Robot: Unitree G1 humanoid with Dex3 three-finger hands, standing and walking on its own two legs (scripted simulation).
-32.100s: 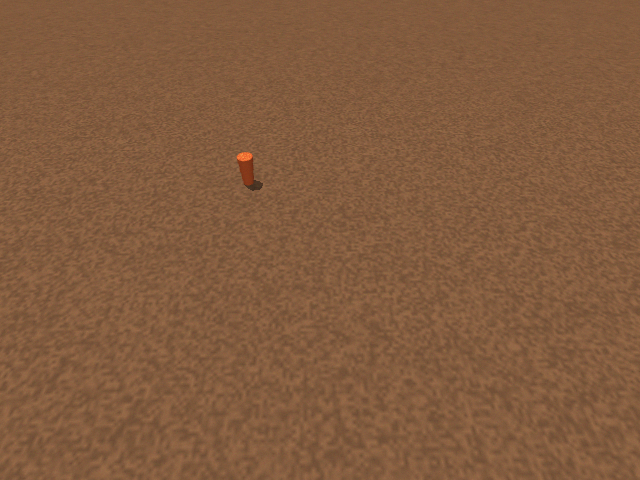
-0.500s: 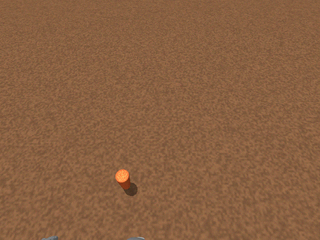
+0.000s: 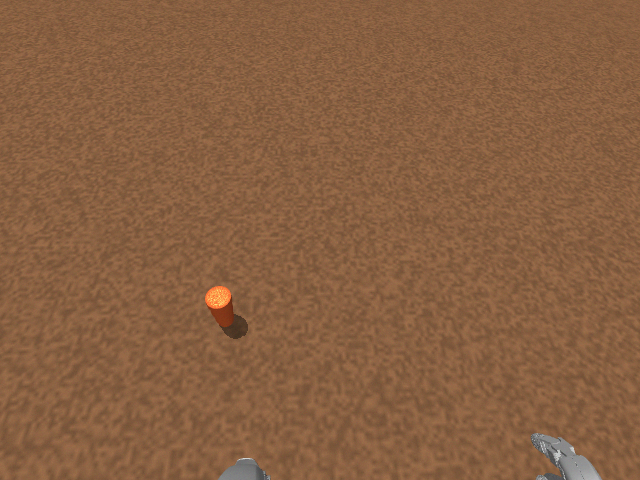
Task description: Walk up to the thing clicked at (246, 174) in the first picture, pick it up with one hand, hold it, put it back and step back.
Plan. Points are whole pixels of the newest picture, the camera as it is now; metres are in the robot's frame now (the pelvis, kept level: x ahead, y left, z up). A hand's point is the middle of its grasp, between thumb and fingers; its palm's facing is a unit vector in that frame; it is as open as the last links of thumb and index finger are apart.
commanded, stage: step back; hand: left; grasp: from the side
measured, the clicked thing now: (222, 309) +0.67 +0.29 -0.67
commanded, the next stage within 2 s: stand in 1.88 s
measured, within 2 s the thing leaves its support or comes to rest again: neither
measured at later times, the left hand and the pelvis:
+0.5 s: hand out of the picture -0.06 +0.24 -0.13, palm faces +0.09 -0.92 -0.38, open 7.4 cm; pelvis -0.16 -0.04 +0.01, yaw +6 degrees
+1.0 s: hand out of the picture -0.28 +0.21 -0.13, palm faces +0.14 -0.88 -0.44, open 7.4 cm; pelvis -0.30 -0.08 +0.00, yaw +9 degrees
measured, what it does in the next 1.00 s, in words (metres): walks backwards: right foot, then left foot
